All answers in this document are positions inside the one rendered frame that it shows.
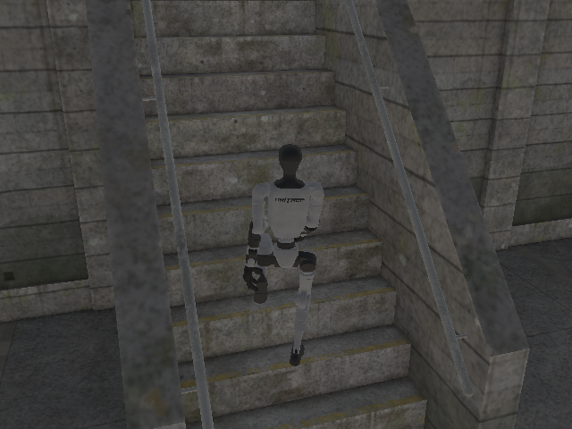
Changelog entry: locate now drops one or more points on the left robot hand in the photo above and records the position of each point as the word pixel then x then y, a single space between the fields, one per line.
pixel 248 278

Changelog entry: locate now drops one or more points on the left robot forearm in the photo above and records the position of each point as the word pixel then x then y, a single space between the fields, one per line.
pixel 253 247

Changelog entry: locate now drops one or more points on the right robot upper arm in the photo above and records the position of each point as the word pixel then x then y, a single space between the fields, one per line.
pixel 315 203

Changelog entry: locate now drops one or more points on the left robot upper arm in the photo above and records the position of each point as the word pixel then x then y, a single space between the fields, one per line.
pixel 259 192

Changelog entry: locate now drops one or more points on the robot right foot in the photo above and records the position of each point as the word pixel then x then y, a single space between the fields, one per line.
pixel 295 357

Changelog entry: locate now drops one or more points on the right robot forearm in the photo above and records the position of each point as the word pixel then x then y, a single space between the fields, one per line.
pixel 307 230

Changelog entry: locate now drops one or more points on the humanoid robot head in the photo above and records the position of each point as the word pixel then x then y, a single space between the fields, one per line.
pixel 290 157

